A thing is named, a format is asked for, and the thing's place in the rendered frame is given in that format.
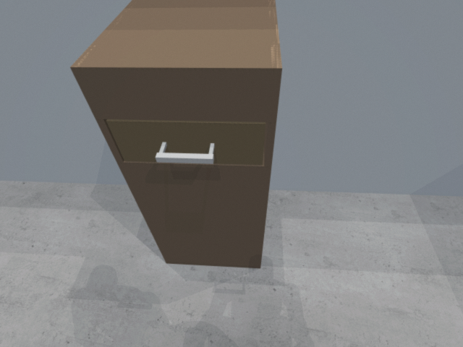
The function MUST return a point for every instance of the cabinet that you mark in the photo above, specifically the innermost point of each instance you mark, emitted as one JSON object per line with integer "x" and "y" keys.
{"x": 192, "y": 60}

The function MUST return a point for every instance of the handle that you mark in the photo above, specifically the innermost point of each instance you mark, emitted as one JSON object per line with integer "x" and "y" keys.
{"x": 163, "y": 157}

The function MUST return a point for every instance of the drawer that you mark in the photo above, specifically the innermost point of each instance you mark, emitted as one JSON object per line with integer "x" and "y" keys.
{"x": 236, "y": 142}

